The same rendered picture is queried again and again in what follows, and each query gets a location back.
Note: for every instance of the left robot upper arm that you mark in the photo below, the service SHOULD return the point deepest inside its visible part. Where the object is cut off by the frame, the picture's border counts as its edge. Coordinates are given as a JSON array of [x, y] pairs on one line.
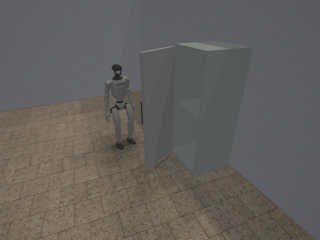
[[127, 84]]

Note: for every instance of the robot left forearm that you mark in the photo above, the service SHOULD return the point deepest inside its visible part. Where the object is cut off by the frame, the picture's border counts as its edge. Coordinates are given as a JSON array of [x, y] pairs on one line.
[[129, 97]]

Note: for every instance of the robot torso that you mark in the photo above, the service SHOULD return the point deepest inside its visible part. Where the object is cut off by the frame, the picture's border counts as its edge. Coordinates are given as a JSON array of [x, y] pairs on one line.
[[118, 90]]

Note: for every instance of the robot right forearm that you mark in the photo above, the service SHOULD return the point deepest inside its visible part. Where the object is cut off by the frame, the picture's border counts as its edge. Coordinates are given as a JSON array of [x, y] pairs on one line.
[[106, 103]]

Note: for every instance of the robot left hand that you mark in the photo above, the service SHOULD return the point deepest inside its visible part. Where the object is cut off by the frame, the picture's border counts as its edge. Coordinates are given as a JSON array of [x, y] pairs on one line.
[[133, 107]]

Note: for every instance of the right robot upper arm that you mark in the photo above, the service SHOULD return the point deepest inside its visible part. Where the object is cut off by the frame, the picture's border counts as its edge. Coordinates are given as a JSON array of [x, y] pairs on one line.
[[108, 84]]

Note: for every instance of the robot right hand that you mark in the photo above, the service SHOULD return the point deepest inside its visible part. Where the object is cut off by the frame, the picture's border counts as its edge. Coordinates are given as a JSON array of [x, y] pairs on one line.
[[107, 116]]

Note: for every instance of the left robot shin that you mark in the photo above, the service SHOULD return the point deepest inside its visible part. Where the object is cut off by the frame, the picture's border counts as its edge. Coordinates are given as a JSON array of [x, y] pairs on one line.
[[130, 131]]

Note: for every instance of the fridge door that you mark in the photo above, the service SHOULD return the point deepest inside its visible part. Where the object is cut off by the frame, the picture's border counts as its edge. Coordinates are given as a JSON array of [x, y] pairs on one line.
[[157, 74]]

